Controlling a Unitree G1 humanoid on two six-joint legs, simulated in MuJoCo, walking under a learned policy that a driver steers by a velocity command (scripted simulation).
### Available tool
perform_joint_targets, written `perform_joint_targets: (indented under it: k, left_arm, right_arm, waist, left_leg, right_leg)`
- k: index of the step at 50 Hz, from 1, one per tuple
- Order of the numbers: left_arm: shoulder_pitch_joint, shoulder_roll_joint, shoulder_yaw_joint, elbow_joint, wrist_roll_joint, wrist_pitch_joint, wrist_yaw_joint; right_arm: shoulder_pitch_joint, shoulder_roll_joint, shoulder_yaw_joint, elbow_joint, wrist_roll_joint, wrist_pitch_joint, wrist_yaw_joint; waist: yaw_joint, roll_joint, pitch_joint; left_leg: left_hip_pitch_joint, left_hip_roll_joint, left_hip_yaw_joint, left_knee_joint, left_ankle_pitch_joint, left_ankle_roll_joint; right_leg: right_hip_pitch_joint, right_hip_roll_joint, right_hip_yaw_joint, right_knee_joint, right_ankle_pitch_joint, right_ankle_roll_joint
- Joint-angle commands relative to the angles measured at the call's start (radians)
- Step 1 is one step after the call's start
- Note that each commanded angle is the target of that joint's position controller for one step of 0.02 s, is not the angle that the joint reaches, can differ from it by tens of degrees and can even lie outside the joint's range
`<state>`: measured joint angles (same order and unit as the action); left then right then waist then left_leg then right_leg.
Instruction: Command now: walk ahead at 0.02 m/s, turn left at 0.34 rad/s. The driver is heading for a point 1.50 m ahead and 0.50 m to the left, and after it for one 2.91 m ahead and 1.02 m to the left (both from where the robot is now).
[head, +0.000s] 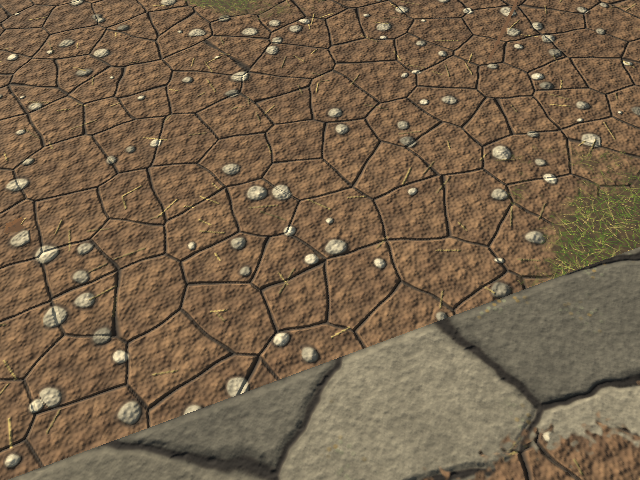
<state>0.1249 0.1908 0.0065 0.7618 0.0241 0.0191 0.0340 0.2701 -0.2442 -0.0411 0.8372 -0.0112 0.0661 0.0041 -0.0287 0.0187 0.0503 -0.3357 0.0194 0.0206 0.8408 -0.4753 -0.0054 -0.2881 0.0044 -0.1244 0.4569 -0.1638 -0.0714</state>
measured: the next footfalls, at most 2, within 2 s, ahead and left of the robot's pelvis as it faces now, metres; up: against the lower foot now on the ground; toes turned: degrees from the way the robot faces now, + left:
left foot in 0.12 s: +0.00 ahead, +0.10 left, +0.00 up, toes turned +7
right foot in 0.64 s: +0.06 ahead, -0.08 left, +0.00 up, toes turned +27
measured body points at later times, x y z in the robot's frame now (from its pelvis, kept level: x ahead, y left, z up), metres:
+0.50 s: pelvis -0.02 +0.02 +0.01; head +0.01 +0.04 +0.45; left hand +0.02 +0.32 -0.12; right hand +0.15 -0.23 -0.10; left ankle -0.04 +0.10 -0.74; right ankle +0.02 -0.11 -0.69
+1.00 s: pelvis -0.02 -0.01 +0.01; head +0.00 +0.00 +0.46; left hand -0.09 +0.27 -0.10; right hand +0.23 -0.17 -0.11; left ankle -0.11 +0.08 -0.70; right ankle +0.03 -0.10 -0.74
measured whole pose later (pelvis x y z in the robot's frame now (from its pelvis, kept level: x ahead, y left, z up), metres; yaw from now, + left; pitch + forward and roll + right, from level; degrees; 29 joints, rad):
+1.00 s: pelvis -0.02 -0.01 +0.01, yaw +33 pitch +0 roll +1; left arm 0.26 0.26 0.04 0.75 0.03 0.00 0.01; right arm 0.20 -0.29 -0.06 0.75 -0.02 0.08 0.05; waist 0.03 0.01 0.04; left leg -0.31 -0.03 -0.03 0.76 -0.46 -0.01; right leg -0.18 -0.03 -0.10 0.42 -0.24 -0.04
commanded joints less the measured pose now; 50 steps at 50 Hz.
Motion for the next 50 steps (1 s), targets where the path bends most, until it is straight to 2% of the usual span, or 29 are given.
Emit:
perform_joint_targets:
  k: [1, 3, 5, 6, 7, 8, 9, 10, 11, 12, 13, 15, 19, 22, 27, 29, 30, 31, 32, 33, 34, 35, 36, 38, 39, 43, 45, 47, 50]
  left_arm:
    - [0.022, 0.167, 0.056, -0.034, 0.005, 0.000, 0.005]
    - [0.015, 0.177, 0.064, -0.028, 0.004, 0.003, 0.006]
    - [-0.010, 0.195, 0.074, -0.025, -0.005, 0.009, 0.009]
    - [0.011, 0.184, 0.077, -0.016, -0.004, 0.014, 0.007]
    - [0.051, 0.117, 0.065, -0.033, 0.001, 0.021, 0.000]
    - [-0.058, 0.126, 0.061, -0.082, -0.004, 0.030, 0.010]
    - [-0.067, 0.134, 0.062, -0.078, -0.004, 0.035, 0.009]
    - [-0.039, 0.140, 0.066, -0.059, -0.010, 0.033, 0.001]
    - [-0.006, 0.155, 0.071, -0.039, -0.010, 0.026, -0.004]
    - [0.020, 0.169, 0.077, -0.023, 0.004, 0.024, -0.010]
    - [0.043, 0.169, 0.078, -0.013, 0.009, 0.022, -0.015]
    - [0.039, 0.158, 0.076, -0.020, 0.000, 0.023, -0.017]
    - [-0.003, 0.156, 0.069, -0.044, -0.006, 0.027, -0.009]
    - [-0.017, 0.160, 0.064, -0.060, -0.010, 0.022, -0.006]
    - [0.012, 0.170, 0.057, -0.080, -0.022, 0.006, 0.000]
    - [0.057, 0.170, 0.054, -0.080, -0.027, -0.003, 0.004]
    - [0.099, 0.164, 0.053, -0.072, -0.025, -0.009, 0.009]
    - [0.136, 0.180, 0.057, -0.065, -0.017, -0.018, 0.017]
    - [0.133, 0.260, 0.070, -0.075, -0.001, -0.022, 0.027]
    - [0.051, 0.345, 0.084, -0.109, 0.000, -0.014, 0.022]
    - [0.077, 0.297, 0.079, -0.106, 0.004, -0.009, 0.013]
    - [0.035, 0.224, 0.058, -0.116, -0.003, -0.011, 0.008]
    - [-0.011, 0.191, 0.049, -0.125, -0.003, -0.010, 0.004]
    - [-0.022, 0.188, 0.047, -0.134, 0.001, -0.013, 0.011]
    - [0.004, 0.190, 0.049, -0.129, 0.001, -0.013, 0.011]
    - [0.108, 0.211, 0.062, -0.096, 0.000, -0.019, 0.008]
    - [0.140, 0.225, 0.069, -0.082, 0.005, -0.023, -0.003]
    - [0.142, 0.242, 0.076, -0.071, 0.008, -0.025, -0.017]
    - [0.148, 0.255, 0.083, -0.048, 0.013, -0.024, -0.038]
  right_arm:
    - [0.019, -0.072, -0.021, -0.063, -0.001, -0.005, 0.004]
    - [0.036, -0.066, -0.022, -0.069, 0.000, -0.008, 0.008]
    - [0.096, -0.062, -0.022, -0.059, -0.002, -0.016, 0.014]
    - [0.108, -0.096, -0.029, -0.061, -0.012, -0.025, 0.016]
    - [0.098, -0.195, -0.048, -0.086, -0.026, -0.035, 0.007]
    - [0.118, -0.288, -0.077, -0.088, -0.021, -0.031, -0.004]
    - [0.104, -0.242, -0.069, -0.086, -0.021, -0.030, -0.013]
    - [0.039, -0.205, -0.060, -0.096, -0.006, -0.029, -0.018]
    - [-0.025, -0.189, -0.056, -0.116, -0.005, -0.026, -0.016]
    - [-0.043, -0.177, -0.055, -0.130, 0.002, -0.030, -0.016]
    - [-0.040, -0.162, -0.052, -0.135, 0.005, -0.033, -0.012]
    - [0.004, -0.165, -0.056, -0.128, 0.009, -0.038, -0.008]
    - [0.063, -0.182, -0.066, -0.122, 0.004, -0.036, -0.013]
    - [0.064, -0.202, -0.074, -0.132, -0.002, -0.031, -0.012]
    - [0.001, -0.221, -0.083, -0.156, -0.008, -0.024, 0.001]
    - [-0.042, -0.222, -0.084, -0.164, -0.004, -0.021, 0.005]
    - [-0.075, -0.217, -0.083, -0.169, 0.003, -0.020, 0.005]
    - [-0.098, -0.198, -0.078, -0.177, 0.012, -0.021, 0.003]
    - [-0.050, -0.129, -0.061, -0.185, 0.014, -0.025, 0.002]
    - [0.004, -0.126, -0.063, -0.187, 0.005, -0.026, -0.009]
    - [-0.004, -0.202, -0.079, -0.173, -0.024, -0.022, -0.010]
    - [-0.010, -0.207, -0.086, -0.156, -0.019, -0.019, -0.003]
    - [0.004, -0.196, -0.086, -0.138, -0.016, -0.012, 0.006]
    - [0.024, -0.182, -0.081, -0.127, -0.009, 0.000, 0.029]
    - [0.008, -0.176, -0.077, -0.129, -0.004, 0.002, 0.035]
    - [-0.073, -0.144, -0.060, -0.157, -0.001, 0.011, 0.039]
    - [-0.090, -0.132, -0.048, -0.161, -0.008, 0.012, 0.044]
    - [-0.125, -0.125, -0.039, -0.171, -0.015, 0.008, 0.052]
    - [-0.118, -0.110, -0.023, -0.158, -0.010, -0.012, 0.050]
  waist:
    - [0.032, -0.144, -0.096]
    - [0.021, -0.139, -0.108]
    - [-0.022, -0.115, -0.112]
    - [-0.027, -0.027, -0.076]
    - [0.007, 0.234, -0.061]
    - [-0.046, 0.292, 0.032]
    - [-0.015, 0.148, 0.043]
    - [0.024, 0.093, 0.043]
    - [0.051, 0.075, 0.028]
    - [0.050, 0.086, -0.002]
    - [0.048, 0.076, -0.045]
    - [0.032, 0.058, -0.074]
    - [-0.010, 0.101, -0.064]
    - [-0.023, 0.107, -0.070]
    - [-0.006, 0.117, -0.091]
    - [0.021, 0.120, -0.099]
    - [0.053, 0.109, -0.099]
    - [0.075, 0.078, -0.098]
    - [0.042, -0.107, -0.111]
    - [0.007, -0.266, -0.080]
    - [0.019, -0.181, -0.081]
    - [-0.002, -0.120, -0.052]
    - [-0.019, -0.104, -0.027]
    - [-0.017, -0.163, -0.045]
    - [0.000, -0.159, -0.051]
    - [0.058, -0.158, -0.066]
    - [0.078, -0.175, -0.083]
    - [0.088, -0.200, -0.051]
    - [0.074, -0.181, -0.013]
  left_leg:
    - [-0.003, -0.002, 0.028, -0.023, 0.001, 0.012]
    - [0.042, -0.008, 0.046, -0.093, 0.018, 0.031]
    - [0.162, -0.025, 0.062, -0.283, 0.138, 0.068]
    - [0.198, 0.013, -0.046, -0.440, 0.192, 0.094]
    - [0.241, 0.271, -0.419, -0.583, 0.274, 0.152]
    - [0.102, 0.380, -0.579, -0.633, 0.447, 0.272]
    - [0.084, 0.326, -0.489, -0.619, 0.439, 0.281]
    - [0.077, 0.253, -0.400, -0.602, 0.400, 0.253]
    - [0.102, 0.195, -0.346, -0.587, 0.409, 0.220]
    - [0.147, 0.168, -0.317, -0.566, 0.488, 0.217]
    - [0.186, 0.152, -0.299, -0.546, 0.563, 0.219]
    - [0.248, 0.151, -0.306, -0.525, 0.617, 0.225]
    - [0.309, 0.153, -0.368, -0.511, 0.569, 0.240]
    - [0.286, 0.154, -0.416, -0.492, 0.561, 0.254]
    - [0.198, 0.133, -0.495, -0.456, 0.638, 0.234]
    - [0.160, 0.111, -0.523, -0.438, 0.646, 0.201]
    - [0.118, 0.081, -0.519, -0.417, 0.601, 0.166]
    - [0.042, 0.034, -0.496, -0.376, 0.474, 0.114]
    - [-0.069, -0.066, -0.367, -0.212, 0.174, 0.052]
    - [-0.211, -0.225, -0.157, -0.025, -0.117, 0.018]
    - [-0.184, -0.133, -0.148, 0.163, -0.120, 0.009]
    - [-0.171, -0.115, -0.154, 0.231, -0.060, 0.006]
    - [-0.161, -0.105, -0.141, 0.282, 0.002, -0.004]
    - [-0.188, -0.100, -0.105, 0.331, 0.062, -0.030]
    - [-0.197, -0.096, -0.091, 0.322, 0.070, -0.042]
    - [-0.214, -0.079, -0.080, 0.195, 0.046, -0.059]
    - [-0.176, -0.066, -0.064, 0.087, 0.041, -0.040]
    - [-0.125, -0.062, -0.036, -0.027, 0.019, -0.016]
    - [0.026, -0.071, 0.022, -0.210, -0.010, 0.033]
  right_leg:
    - [0.075, -0.287, 0.206, -0.153, 0.079, -0.163]
    - [0.063, -0.298, 0.196, -0.130, 0.071, -0.153]
    - [-0.004, -0.277, 0.143, -0.061, 0.033, -0.090]
    - [-0.075, -0.233, 0.090, 0.043, -0.064, -0.020]
    - [-0.252, -0.098, -0.026, 0.318, -0.306, 0.071]
    - [-0.343, 0.031, 0.060, 0.448, -0.452, 0.086]
    - [-0.317, -0.007, 0.139, 0.558, -0.373, 0.086]
    - [-0.307, -0.012, 0.157, 0.579, -0.282, 0.083]
    - [-0.305, -0.009, 0.158, 0.585, -0.223, 0.083]
    - [-0.309, -0.003, 0.150, 0.612, -0.190, 0.087]
    - [-0.297, 0.001, 0.150, 0.632, -0.181, 0.095]
    - [-0.311, 0.001, 0.155, 0.623, -0.179, 0.109]
    - [-0.335, 0.001, 0.166, 0.489, -0.203, 0.123]
    - [-0.285, 0.012, 0.173, 0.405, -0.233, 0.118]
    - [-0.129, 0.049, 0.175, 0.269, -0.255, 0.089]
    - [-0.029, 0.063, 0.177, 0.150, -0.228, 0.073]
    - [0.056, 0.065, 0.173, 0.025, -0.155, 0.066]
    - [0.166, 0.022, 0.202, -0.120, -0.068, 0.056]
    - [0.256, -0.197, 0.412, -0.233, -0.129, 0.007]
    - [0.208, -0.395, 0.646, -0.258, 0.008, -0.111]
    - [0.140, -0.417, 0.608, -0.220, 0.097, -0.181]
    - [0.100, -0.353, 0.508, -0.208, 0.128, -0.171]
    - [0.076, -0.281, 0.396, -0.199, 0.147, -0.139]
    - [0.131, -0.212, 0.277, -0.173, 0.247, -0.115]
    - [0.158, -0.207, 0.249, -0.163, 0.283, -0.117]
    - [0.261, -0.251, 0.245, -0.138, 0.323, -0.149]
    - [0.260, -0.256, 0.262, -0.187, 0.014, -0.147]
    - [0.212, -0.259, 0.289, -0.246, -0.253, -0.142]
    - [0.117, -0.259, 0.278, -0.261, -0.300, -0.137]
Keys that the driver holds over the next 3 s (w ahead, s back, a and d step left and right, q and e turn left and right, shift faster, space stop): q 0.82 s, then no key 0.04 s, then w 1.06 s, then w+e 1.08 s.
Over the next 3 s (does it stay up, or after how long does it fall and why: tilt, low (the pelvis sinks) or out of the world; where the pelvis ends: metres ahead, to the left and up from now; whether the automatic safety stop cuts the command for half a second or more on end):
stays up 0.89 0.42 -0.04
